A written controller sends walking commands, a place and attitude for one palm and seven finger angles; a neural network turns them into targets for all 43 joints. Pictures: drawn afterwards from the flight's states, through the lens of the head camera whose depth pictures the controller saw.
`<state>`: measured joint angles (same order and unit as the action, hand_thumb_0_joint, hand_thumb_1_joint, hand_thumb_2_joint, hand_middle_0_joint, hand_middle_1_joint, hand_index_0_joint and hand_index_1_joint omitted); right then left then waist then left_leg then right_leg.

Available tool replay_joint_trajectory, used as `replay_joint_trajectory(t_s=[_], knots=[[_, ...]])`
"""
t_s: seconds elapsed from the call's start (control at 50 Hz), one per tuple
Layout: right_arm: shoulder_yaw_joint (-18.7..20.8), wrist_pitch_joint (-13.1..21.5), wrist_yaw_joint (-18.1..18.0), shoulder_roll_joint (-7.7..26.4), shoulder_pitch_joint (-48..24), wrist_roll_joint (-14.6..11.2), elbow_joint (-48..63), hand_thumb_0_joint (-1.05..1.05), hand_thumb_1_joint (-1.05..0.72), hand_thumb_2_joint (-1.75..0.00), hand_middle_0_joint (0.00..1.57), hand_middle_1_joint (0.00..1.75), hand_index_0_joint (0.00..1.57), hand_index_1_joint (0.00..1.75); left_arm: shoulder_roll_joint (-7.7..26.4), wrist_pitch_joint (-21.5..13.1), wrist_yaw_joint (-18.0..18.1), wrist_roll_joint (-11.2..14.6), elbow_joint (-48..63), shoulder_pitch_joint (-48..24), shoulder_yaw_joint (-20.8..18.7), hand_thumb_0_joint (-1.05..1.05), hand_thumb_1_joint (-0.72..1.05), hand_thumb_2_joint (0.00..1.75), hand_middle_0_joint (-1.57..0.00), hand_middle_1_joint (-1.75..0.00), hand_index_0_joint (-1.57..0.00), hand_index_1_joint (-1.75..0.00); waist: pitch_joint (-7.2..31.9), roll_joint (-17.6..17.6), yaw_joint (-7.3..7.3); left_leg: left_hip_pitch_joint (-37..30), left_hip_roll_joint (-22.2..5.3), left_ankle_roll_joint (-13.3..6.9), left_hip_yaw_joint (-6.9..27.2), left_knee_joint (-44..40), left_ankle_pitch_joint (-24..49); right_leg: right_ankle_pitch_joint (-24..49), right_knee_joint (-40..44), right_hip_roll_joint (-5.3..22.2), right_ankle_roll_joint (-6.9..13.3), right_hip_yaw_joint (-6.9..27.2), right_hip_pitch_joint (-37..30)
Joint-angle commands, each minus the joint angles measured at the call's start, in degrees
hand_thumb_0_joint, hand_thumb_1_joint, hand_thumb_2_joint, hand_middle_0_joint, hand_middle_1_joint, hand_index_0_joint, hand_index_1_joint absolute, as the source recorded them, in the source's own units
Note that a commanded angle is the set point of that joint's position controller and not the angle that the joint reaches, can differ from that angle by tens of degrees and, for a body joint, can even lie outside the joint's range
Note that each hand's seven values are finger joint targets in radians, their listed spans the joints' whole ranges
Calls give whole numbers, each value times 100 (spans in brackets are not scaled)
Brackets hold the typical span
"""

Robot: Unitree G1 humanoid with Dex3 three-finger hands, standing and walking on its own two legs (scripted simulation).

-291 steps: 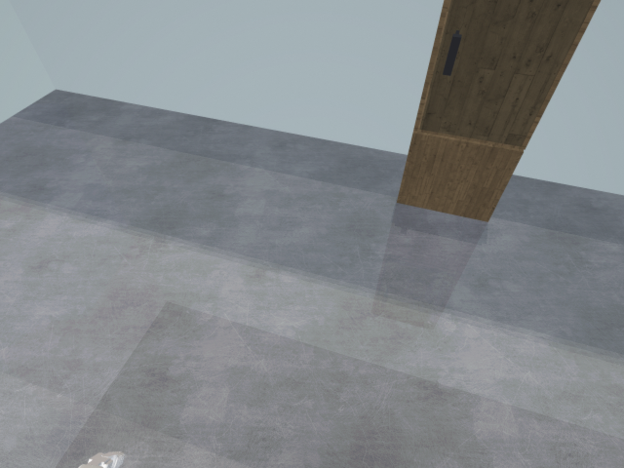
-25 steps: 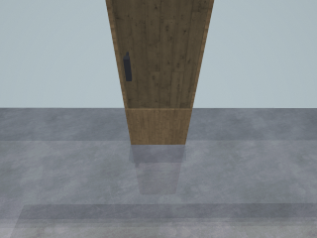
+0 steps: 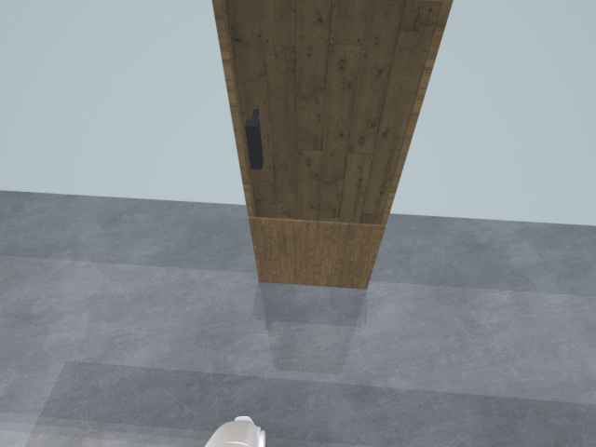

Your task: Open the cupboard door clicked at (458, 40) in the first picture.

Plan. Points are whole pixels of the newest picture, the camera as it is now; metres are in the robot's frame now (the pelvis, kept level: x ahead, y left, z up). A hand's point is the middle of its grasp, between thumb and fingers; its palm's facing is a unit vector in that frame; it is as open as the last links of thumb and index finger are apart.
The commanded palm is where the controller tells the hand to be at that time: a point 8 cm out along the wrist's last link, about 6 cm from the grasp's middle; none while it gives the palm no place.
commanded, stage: take the last steps up to it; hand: left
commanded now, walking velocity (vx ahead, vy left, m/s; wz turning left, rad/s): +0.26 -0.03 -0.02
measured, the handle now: (256, 138) +0.73 +0.17 -0.04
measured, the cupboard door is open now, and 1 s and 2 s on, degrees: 0 0 0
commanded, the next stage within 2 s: come to a stop and stand still in 0.32 s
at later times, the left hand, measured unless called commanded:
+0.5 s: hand (206, 369) +0.25 +0.19 -0.16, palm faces -0.03 -0.97 -0.26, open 7.3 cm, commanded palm none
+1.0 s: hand (173, 390) +0.22 +0.24 -0.18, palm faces +0.04 -0.98 -0.22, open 7.4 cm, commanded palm none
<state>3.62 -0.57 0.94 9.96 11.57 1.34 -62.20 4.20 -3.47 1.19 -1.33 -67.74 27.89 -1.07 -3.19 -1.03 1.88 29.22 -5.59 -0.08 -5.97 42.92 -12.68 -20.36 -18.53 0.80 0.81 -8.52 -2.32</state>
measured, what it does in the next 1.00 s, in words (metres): walks ahead: left foot, then right foot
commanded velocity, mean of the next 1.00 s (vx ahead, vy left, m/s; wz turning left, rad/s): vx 0.00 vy -0.02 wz -0.01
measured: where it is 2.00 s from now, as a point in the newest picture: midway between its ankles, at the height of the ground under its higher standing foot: outside the picture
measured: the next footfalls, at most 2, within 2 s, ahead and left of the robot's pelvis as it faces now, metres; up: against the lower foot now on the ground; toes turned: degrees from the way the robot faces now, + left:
left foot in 0.08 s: +0.16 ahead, +0.13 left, +0.00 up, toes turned +8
right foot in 0.48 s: +0.25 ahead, -0.12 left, +0.00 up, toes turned -10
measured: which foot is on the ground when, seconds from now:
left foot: up 0.00-0.06, down 0.08-0.50, up 0.52-0.88, down 0.90-1.00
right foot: down 0.00-0.08, up 0.10-0.46, down 0.48-0.90, up 0.92-1.00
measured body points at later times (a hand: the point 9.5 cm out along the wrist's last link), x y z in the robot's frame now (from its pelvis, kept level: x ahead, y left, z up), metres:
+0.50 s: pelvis +0.16 +0.00 -0.01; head +0.17 -0.03 +0.44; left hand +0.26 +0.24 -0.14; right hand +0.14 -0.22 -0.18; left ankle +0.12 +0.12 -0.74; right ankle +0.21 -0.11 -0.74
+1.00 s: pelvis +0.16 +0.04 +0.00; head +0.18 +0.06 +0.45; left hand +0.22 +0.29 -0.16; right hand +0.23 -0.20 -0.14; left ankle +0.18 +0.14 -0.74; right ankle +0.17 -0.10 -0.70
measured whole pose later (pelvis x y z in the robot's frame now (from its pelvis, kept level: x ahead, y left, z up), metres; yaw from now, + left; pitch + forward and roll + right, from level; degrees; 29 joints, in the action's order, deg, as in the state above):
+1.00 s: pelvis +0.16 +0.04 +0.00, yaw -2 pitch -1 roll +0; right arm 1.8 -1.1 -1.6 8.9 10.0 1.5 -57.6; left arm 13.2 3.8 1.4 -1.0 -59.1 10.6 -4.1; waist -3.5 2.9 0.6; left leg 14.3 -0.6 -1.8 -3.9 30.4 -15.1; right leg -24.3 -48.6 2.3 -1.3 -0.5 22.6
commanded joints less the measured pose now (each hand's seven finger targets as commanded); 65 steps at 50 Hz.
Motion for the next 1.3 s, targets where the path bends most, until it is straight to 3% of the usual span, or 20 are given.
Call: replay_joint_trajectory(t_s=[0.0,0.02,0.06,0.08,0.14,0.2,0.38,0.44,0.46,0.48,0.5,0.56,0.7,0.82,0.84,0.88,0.96,1.16,1.24,1.28], knots=[[-24,327,-15,137,170,-1,375,0,-90,-90,20,30,20,30,1041,-53,62,0,156,96,-203,0,90,90,-20,-30,-20,-30,-149,874,-379,-1208,392,-216,-346,-971,63,3529,-570,1242,577,572,672],[24,368,-75,331,930,28,131,0,-90,-90,20,30,20,30,974,-41,56,25,175,62,-205,0,90,90,-20,-30,-20,-30,250,531,-684,-2285,404,-269,-291,-1395,374,3514,-1621,1028,440,400,992],[229,377,-206,1371,2044,47,-94,0,-90,-90,20,30,20,30,531,-27,-36,107,414,267,-121,0,90,90,-20,-30,-20,-30,1237,-1479,-849,-4118,-1947,-1226,2897,-2350,918,-1130,-4636,-27,45,140,3109],[222,347,-246,1338,1767,-10,-68,0,-90,-90,20,30,20,30,627,4,-12,71,530,-47,-133,0,90,90,-20,-30,-20,-30,1093,-990,-806,-3672,-2124,-1340,2974,-2742,213,-1279,-5312,127,124,617,3422],[23,411,-248,528,705,6,229,0,-90,-90,20,30,20,30,577,93,-108,-22,571,-619,-204,0,90,90,-20,-30,-20,-30,-230,-343,-416,-1681,-1580,-1076,1900,-3209,-325,-244,-5222,675,52,807,3395],[-2,460,-236,377,349,3,343,0,-90,-90,20,30,20,30,393,256,-129,-40,523,-179,-203,0,90,90,-20,-30,-20,-30,-109,-497,-41,-1051,-1140,-913,888,-3299,-10,71,-4320,697,-54,633,2724],[97,315,-186,687,533,51,335,0,-90,-90,20,30,20,30,658,269,-171,-44,1081,-1262,-209,0,90,90,-20,-30,-20,-30,-214,-434,-197,-1462,-1108,-926,743,-2951,-63,451,-1992,420,-162,285,2277],[-9,284,-199,447,599,-5,229,0,-90,-90,20,30,20,30,893,136,-89,-34,875,-785,-201,0,90,90,-20,-30,-20,-30,138,194,52,-1440,-471,-359,173,-1602,575,1670,-567,447,-134,433,1026],[-100,292,-195,153,733,-56,224,0,-90,-90,20,30,20,30,1242,66,-16,-32,811,-664,-212,0,90,90,-20,-30,-20,-30,332,966,16,-857,-90,-60,-50,-1058,-33,3355,-458,1282,114,1491,416],[-149,255,-199,69,881,-79,207,0,-90,-90,20,30,20,30,1506,60,13,20,776,-663,-202,0,90,90,-20,-30,-20,-30,510,1123,-110,-931,193,128,-94,-773,-1389,4947,-379,1986,507,1775,365],[-133,148,-239,149,930,-92,163,0,-90,-90,20,30,20,30,1633,25,32,51,783,-799,-243,0,90,90,-20,-30,-20,-30,826,1763,-94,-1159,183,179,87,-353,-1997,5874,-331,2047,774,1892,452],[-80,18,-303,234,813,-162,61,0,-90,-90,20,30,20,30,1528,172,158,31,839,-1216,-250,0,90,90,-20,-30,-20,-30,896,930,-90,-869,236,204,387,260,-1941,6804,-726,2078,1100,1551,153],[43,-237,-227,245,405,-87,423,0,-90,-90,20,30,20,30,1648,416,197,-49,1223,-1759,-450,0,90,90,-20,-30,-20,-30,666,919,-84,-682,397,302,561,1069,-1551,5044,-449,1984,1065,1191,979],[21,-111,-195,268,793,-70,446,0,-90,-90,20,30,20,30,1603,498,131,-19,1343,-1950,-438,0,90,90,-20,-30,-20,-30,746,1124,-360,-1953,448,230,179,-1299,-13,2520,-773,1392,507,976,1711],[20,-45,-189,424,860,-62,435,0,-90,-90,20,30,20,30,1443,525,99,26,1350,-1838,-379,0,90,90,-20,-30,-20,-30,763,623,-391,-2377,235,155,365,-1878,357,1674,-1138,1096,259,832,2049],[88,34,-206,1108,432,17,761,0,-90,-90,20,30,20,30,969,562,68,70,1470,-1632,-267,0,90,90,-20,-30,-20,-30,350,-1440,-283,-1469,-1574,-727,2527,-2985,860,-1022,-2527,152,-240,529,2568],[-45,88,-342,800,-356,20,786,0,-90,-90,20,30,20,30,1164,607,-48,0,1023,-1323,-326,0,90,90,-20,-30,-20,-30,38,-710,-23,-1262,-1045,-778,1768,-3153,-150,-343,-3721,165,-233,1129,2623],[98,62,-355,979,495,13,358,0,-90,-90,20,30,20,30,910,560,-88,25,976,-1455,-166,0,90,90,-20,-30,-20,-30,356,-643,-475,-2550,-1169,-903,1591,-2808,1192,-652,-2169,184,-298,764,2379],[71,62,-319,863,383,-51,227,0,-90,-90,20,30,20,30,833,452,-24,52,634,-758,-125,0,90,90,-20,-30,-20,-30,558,-593,-177,-2038,-746,-545,1209,-2330,1044,726,-315,129,-228,530,1161],[-37,84,-269,395,440,-127,202,0,-90,-90,20,30,20,30,1185,343,45,38,579,-776,-123,0,90,90,-20,-30,-20,-30,325,339,-237,-1348,-132,-53,617,-1820,268,1154,305,907,33,1409,779]])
